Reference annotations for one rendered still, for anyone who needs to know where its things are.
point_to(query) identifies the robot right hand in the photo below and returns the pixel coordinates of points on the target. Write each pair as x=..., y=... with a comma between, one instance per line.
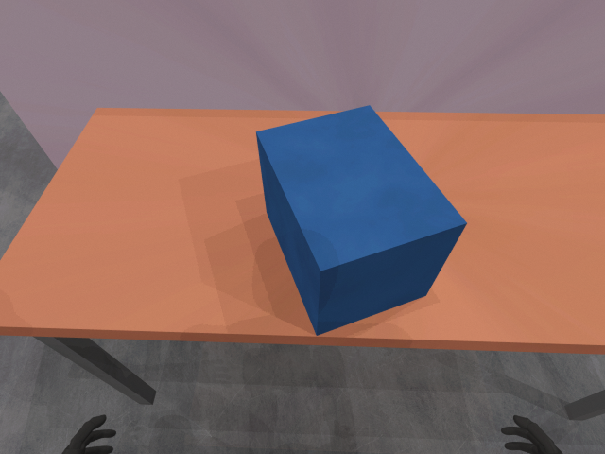
x=541, y=443

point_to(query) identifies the carton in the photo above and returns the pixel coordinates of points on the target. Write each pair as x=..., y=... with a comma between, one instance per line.
x=362, y=227

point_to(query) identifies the robot left hand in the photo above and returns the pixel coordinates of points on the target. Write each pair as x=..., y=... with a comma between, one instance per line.
x=86, y=435

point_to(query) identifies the table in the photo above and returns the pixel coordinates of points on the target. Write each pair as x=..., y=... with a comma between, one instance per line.
x=155, y=227

